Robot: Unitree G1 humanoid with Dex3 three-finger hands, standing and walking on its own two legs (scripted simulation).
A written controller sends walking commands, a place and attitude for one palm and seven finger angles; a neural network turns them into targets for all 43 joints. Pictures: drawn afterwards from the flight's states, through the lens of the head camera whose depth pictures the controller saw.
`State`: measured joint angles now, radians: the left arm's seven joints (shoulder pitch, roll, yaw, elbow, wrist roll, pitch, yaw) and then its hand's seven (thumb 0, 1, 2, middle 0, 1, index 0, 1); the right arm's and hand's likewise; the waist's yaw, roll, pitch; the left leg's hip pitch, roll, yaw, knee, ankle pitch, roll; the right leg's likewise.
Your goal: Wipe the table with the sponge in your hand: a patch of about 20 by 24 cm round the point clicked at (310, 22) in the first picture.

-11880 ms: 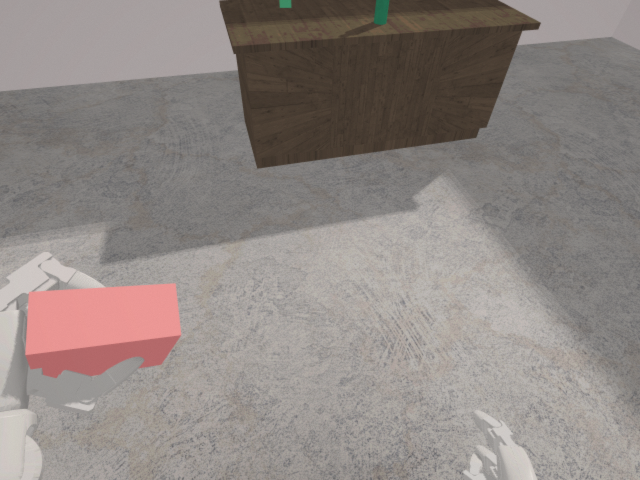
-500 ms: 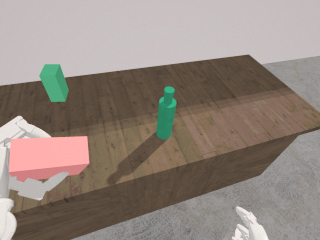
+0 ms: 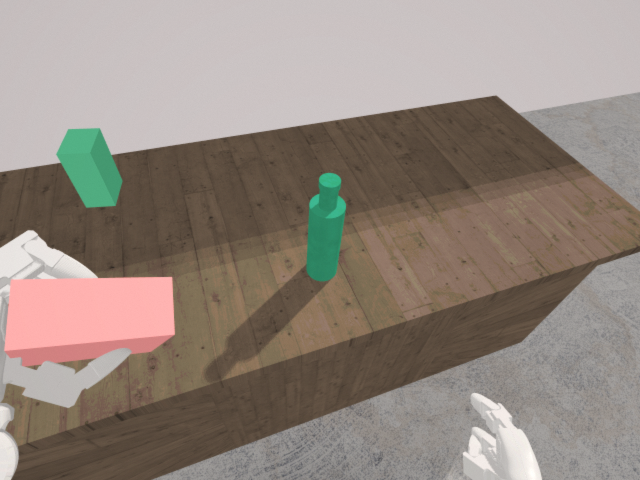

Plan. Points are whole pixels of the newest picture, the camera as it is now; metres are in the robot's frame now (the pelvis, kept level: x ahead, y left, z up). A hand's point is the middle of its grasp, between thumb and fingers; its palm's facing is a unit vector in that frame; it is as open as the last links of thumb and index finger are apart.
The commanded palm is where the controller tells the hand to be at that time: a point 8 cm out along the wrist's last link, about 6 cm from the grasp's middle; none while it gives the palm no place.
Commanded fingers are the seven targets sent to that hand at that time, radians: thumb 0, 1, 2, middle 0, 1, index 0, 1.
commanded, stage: shuffle to correct the standing spot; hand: left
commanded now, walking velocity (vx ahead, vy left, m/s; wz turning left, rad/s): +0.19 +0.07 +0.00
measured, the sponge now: (116, 320) +0.23 +0.21 +0.15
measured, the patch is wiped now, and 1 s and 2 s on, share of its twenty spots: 0.00 0.00 0.00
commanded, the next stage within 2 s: none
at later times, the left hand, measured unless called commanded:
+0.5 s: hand (39, 343) +0.19 +0.25 +0.17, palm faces +0.39 -0.84 -0.39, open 9.6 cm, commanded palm +0.14 +0.29 +0.19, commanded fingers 0.00 0.10 1.30 -1.20 -1.60 -1.20 -1.60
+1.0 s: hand (61, 332) +0.21 +0.24 +0.16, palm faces +0.37 -0.85 -0.39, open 9.6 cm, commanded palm +0.15 +0.28 +0.19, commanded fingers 0.00 0.10 1.30 -1.20 -1.60 -1.20 -1.60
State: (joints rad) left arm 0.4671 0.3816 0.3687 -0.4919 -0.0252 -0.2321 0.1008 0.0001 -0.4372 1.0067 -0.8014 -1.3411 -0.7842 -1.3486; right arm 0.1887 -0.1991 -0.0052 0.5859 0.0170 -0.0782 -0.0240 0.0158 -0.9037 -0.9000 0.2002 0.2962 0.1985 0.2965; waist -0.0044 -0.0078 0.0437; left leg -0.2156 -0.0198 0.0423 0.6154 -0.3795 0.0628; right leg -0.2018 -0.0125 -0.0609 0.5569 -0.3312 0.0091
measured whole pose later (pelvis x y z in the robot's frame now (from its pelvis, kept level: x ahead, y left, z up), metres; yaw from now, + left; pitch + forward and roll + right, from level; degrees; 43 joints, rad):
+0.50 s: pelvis -0.02 +0.01 +0.00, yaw +0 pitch -2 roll -2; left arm 0.46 0.36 0.35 -0.45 -0.02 -0.23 0.11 0.00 -0.44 1.01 -0.80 -1.34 -0.78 -1.35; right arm 0.21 -0.18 0.00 0.60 0.02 -0.08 -0.03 0.02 -0.90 -0.90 0.20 0.30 0.20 0.30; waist 0.00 0.00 0.03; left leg -0.22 -0.03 0.05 0.58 -0.33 0.08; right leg -0.21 -0.02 -0.06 0.52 -0.28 0.02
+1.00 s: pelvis -0.01 +0.00 +0.00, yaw +0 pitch -1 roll -2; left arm 0.47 0.36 0.35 -0.46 -0.03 -0.23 0.12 0.00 -0.44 1.01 -0.80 -1.34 -0.78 -1.35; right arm 0.20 -0.20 -0.01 0.60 0.02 -0.07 -0.03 0.02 -0.90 -0.90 0.20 0.30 0.20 0.30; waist -0.01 -0.01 0.03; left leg -0.23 -0.02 0.05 0.61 -0.36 0.07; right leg -0.21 -0.01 -0.05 0.55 -0.31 0.01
